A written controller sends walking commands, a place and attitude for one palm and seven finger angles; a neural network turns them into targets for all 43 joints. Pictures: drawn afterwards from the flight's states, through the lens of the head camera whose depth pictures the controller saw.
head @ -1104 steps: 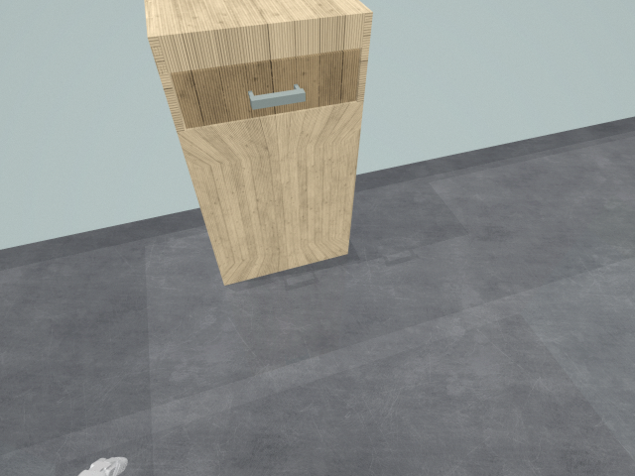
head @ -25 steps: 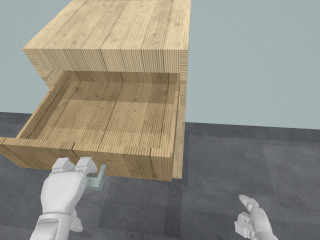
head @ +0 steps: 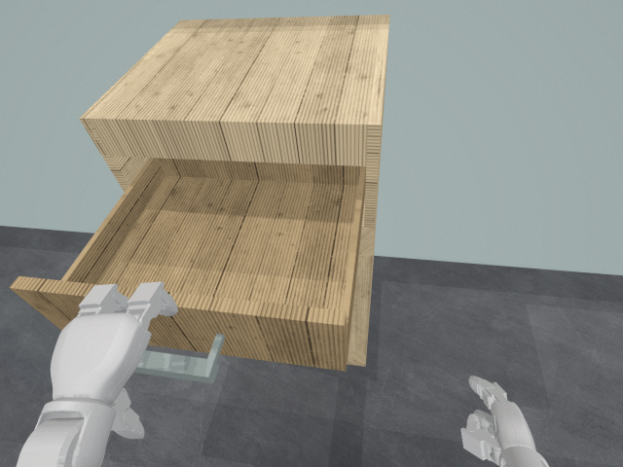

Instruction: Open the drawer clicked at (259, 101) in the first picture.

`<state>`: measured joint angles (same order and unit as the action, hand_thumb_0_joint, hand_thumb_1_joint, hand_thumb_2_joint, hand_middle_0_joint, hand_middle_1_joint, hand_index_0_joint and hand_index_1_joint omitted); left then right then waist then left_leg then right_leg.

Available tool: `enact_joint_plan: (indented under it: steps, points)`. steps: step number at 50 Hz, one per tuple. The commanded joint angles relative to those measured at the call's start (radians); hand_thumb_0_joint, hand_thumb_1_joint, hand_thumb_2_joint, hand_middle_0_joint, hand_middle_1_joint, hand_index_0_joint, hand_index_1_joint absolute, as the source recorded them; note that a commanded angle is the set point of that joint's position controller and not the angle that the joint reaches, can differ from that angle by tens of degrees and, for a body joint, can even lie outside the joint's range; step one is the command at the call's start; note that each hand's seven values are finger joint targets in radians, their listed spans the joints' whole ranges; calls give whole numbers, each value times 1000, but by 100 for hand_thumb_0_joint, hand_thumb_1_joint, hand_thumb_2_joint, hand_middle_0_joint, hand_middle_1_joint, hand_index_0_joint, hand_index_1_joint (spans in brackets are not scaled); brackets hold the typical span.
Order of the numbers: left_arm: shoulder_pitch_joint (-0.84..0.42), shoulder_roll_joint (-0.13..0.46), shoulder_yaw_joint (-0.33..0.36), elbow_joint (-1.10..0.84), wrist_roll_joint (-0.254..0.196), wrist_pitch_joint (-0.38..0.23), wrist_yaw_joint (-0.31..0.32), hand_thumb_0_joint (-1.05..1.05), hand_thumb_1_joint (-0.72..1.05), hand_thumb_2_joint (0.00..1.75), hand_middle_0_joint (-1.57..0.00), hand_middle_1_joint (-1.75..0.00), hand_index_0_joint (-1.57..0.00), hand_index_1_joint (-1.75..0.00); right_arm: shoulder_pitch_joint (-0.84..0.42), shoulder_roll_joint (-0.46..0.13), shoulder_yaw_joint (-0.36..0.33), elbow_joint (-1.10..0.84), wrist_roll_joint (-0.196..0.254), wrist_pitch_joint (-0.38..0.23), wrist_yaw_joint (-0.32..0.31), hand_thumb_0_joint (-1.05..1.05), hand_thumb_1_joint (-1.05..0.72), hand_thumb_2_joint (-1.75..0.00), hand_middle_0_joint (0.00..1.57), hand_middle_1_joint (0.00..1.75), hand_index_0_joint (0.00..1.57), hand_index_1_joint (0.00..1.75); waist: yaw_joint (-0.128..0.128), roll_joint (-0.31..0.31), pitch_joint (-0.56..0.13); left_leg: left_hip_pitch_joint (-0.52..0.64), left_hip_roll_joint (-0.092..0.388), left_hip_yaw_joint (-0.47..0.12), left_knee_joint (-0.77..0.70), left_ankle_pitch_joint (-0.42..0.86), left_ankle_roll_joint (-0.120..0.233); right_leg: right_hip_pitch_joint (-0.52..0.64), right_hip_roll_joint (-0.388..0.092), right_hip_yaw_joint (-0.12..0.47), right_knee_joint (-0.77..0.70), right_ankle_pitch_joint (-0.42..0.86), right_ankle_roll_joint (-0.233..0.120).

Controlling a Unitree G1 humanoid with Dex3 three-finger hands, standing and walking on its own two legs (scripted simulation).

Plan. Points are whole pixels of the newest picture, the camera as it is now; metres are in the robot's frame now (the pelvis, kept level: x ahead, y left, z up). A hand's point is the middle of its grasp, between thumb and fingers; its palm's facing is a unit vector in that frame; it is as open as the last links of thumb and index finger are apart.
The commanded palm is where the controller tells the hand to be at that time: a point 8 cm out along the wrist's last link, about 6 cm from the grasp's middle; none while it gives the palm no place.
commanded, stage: lift the hand off the handle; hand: left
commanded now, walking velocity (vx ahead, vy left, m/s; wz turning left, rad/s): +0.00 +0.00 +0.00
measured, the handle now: (172, 350) +0.24 +0.25 +0.00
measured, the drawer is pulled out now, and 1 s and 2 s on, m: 0.29 0.29 0.29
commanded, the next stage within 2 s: draw the hand back to the body in 0.62 s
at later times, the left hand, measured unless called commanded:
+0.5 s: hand (108, 323) +0.21 +0.25 +0.14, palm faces +0.14 -0.07 -0.99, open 13.8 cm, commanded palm +0.17 +0.24 +0.20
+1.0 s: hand (95, 337) +0.19 +0.25 +0.14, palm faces +0.08 -0.05 -1.00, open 13.8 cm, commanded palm +0.16 +0.25 +0.20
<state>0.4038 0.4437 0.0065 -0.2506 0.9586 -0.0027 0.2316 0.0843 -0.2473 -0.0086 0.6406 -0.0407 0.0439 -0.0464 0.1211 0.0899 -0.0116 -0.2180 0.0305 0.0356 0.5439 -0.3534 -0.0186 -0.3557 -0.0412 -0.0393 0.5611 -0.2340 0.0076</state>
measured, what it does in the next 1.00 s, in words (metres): stands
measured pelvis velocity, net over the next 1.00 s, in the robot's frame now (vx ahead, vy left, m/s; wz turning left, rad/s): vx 0.00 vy -0.01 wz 0.01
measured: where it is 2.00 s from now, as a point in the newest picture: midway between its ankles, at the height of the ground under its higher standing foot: outside the picture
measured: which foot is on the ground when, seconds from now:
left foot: down 0.00-1.00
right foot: down 0.00-1.00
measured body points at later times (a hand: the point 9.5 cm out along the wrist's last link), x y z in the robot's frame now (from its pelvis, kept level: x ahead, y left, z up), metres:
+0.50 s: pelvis +0.00 +0.01 +0.01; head +0.00 -0.04 +0.46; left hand +0.19 +0.25 +0.20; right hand +0.24 -0.19 -0.09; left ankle -0.04 +0.13 -0.73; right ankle +0.04 -0.13 -0.73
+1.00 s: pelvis +0.00 -0.01 +0.01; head +0.00 -0.05 +0.46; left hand +0.18 +0.25 +0.20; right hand +0.22 -0.22 -0.09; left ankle -0.04 +0.13 -0.73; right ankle +0.04 -0.13 -0.73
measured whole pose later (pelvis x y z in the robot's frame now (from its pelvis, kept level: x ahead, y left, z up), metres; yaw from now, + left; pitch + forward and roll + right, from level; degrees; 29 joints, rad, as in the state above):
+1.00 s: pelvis +0.00 -0.01 +0.01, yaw +1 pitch -2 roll +0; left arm 0.40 0.56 0.11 -0.45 0.80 0.05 0.01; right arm 0.10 -0.30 0.02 0.62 0.00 0.07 -0.03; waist 0.12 0.13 0.03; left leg -0.08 0.04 0.02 0.41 -0.28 -0.03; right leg -0.21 -0.03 -0.06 0.42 -0.17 0.00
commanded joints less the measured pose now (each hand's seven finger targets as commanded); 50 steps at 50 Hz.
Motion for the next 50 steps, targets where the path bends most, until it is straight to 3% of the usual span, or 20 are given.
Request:
enact_joint_plan:
  steps: [1,8,11,14,21,22,24,26,27,29,31,32,34,36,37,41,42,46,47,50]
  points:
    - [-125,208,172,-230,-14,15,16,0,-50,30,-30,-120,-30,-120,-164,-96,-20,-168,10,-36,-9,0,-90,-90,20,30,20,30,-4,-71,-151,-22,-36,-7,-109,282,25,219,33,30,-101,171,-24]
    - [-118,183,119,-300,-42,61,-63,0,-50,30,-30,-120,-30,-120,-168,-99,-7,-177,23,-17,5,0,-90,-90,20,30,20,30,2,-36,-148,19,-25,-7,-162,351,21,282,31,3,-126,213,-21]
    - [-101,257,194,-322,-52,75,-82,0,-50,30,-30,-120,-30,-120,-188,-113,3,-190,31,-13,4,0,-90,-90,20,30,20,30,12,-44,-139,17,-15,-11,-171,355,20,317,34,16,-135,237,-20]
    - [-77,240,184,-344,-64,79,-99,0,-50,30,-30,-120,-30,-120,-172,-110,5,-189,32,-3,9,0,-90,-90,20,30,20,30,12,-44,-121,25,-17,-2,-185,377,21,323,29,2,-146,247,-15]
    - [-175,252,174,-426,-93,105,-140,0,-50,30,-30,-120,-30,-120,-207,-114,12,-204,45,-1,13,0,-90,-90,20,30,20,30,-5,-9,-116,60,-6,-21,-203,366,20,326,38,4,-172,220,-16]
    - [-223,228,135,-433,-76,103,-150,0,-50,30,-30,-120,-30,-120,-183,-106,21,-199,35,0,17,0,-90,-90,20,30,20,30,-4,-19,-129,60,-15,-17,-211,371,24,331,25,-11,-169,204,-17]
    - [-252,228,120,-403,-79,114,-166,0,-50,30,-30,-120,-30,-120,-193,-108,13,-188,37,8,16,0,-90,-90,20,30,20,30,-7,-28,-85,58,-17,-17,-228,345,25,322,29,-14,-185,188,-18]
    - [-274,318,207,-410,-83,128,-174,0,-50,30,-30,-120,-30,-120,-229,-117,19,-200,51,8,14,0,-90,-90,20,30,20,30,3,-9,-114,49,-9,-30,-227,329,24,358,42,7,-178,191,-20]
    - [-280,257,146,-392,-67,132,-186,0,-50,30,-30,-120,-30,-120,-207,-100,28,-196,39,10,20,0,-90,-90,20,30,20,30,8,-16,-131,54,-20,-21,-229,354,26,361,26,-7,-172,192,-23]
    - [-245,228,122,-347,-89,136,-210,0,-50,30,-30,-120,-30,-120,-205,-105,18,-185,48,20,27,0,-90,-90,20,30,20,30,-3,-44,-72,45,-20,-15,-239,351,22,339,31,-13,-185,201,-20]
    - [-230,291,193,-356,-110,144,-220,0,-50,30,-30,-120,-30,-120,-227,-117,20,-201,60,19,29,0,-90,-90,20,30,20,30,1,-27,-103,35,-11,-18,-233,326,23,363,44,6,-178,206,-18]
    - [-243,266,163,-378,-96,138,-225,0,-50,30,-30,-120,-30,-120,-204,-109,28,-206,49,19,34,0,-90,-90,20,30,20,30,9,-47,-142,42,-20,-12,-230,352,26,382,29,-2,-171,218,-20]
    - [-209,254,157,-373,-108,128,-223,0,-50,30,-30,-120,-30,-120,-204,-113,21,-206,51,25,32,0,-90,-90,20,30,20,30,1,-62,-108,38,-20,-6,-231,338,25,361,30,-6,-179,212,-15]
    - [-229,313,223,-384,-122,116,-213,0,-50,30,-30,-120,-30,-120,-217,-121,22,-210,59,15,28,0,-90,-90,20,30,20,30,-4,-34,-111,30,-10,-11,-223,297,25,354,41,14,-182,190,-14]
    - [-220,296,211,-403,-110,104,-209,0,-50,30,-30,-120,-30,-120,-191,-112,28,-219,46,9,32,0,-90,-90,20,30,20,30,13,-40,-151,35,-20,-8,-220,318,27,374,25,6,-174,194,-16]
    - [-137,351,297,-392,-142,86,-181,0,-50,30,-30,-120,-30,-120,-199,-127,17,-210,57,2,23,0,-90,-90,20,30,20,30,6,-30,-121,33,-13,-6,-204,297,22,344,30,27,-187,193,-13]
    - [-151,303,251,-411,-137,76,-180,0,-50,30,-30,-120,-30,-120,-180,-115,21,-216,49,-2,26,0,-90,-90,20,30,20,30,7,-28,-130,39,-21,-1,-203,309,26,339,17,12,-183,182,-13]
    - [-134,320,270,-391,-166,50,-173,0,-50,30,-30,-120,-30,-120,-191,-128,6,-206,56,-24,11,0,-90,-90,20,30,20,30,-12,-51,-89,46,-17,-7,-193,263,26,291,22,28,-202,146,-7]
    - [-146,314,261,-397,-153,37,-172,0,-50,30,-30,-120,-30,-120,-155,-123,7,-205,45,-27,10,0,-90,-90,20,30,20,30,-6,-61,-122,54,-23,0,-187,275,31,303,10,17,-195,142,-6]
    - [-155,332,271,-363,-150,21,-166,0,-50,30,-30,-120,-30,-120,-158,-128,-3,-191,46,-30,-1,0,-90,-90,20,30,20,30,-11,-60,-79,42,-26,-1,-193,248,30,277,10,13,-203,111,-5]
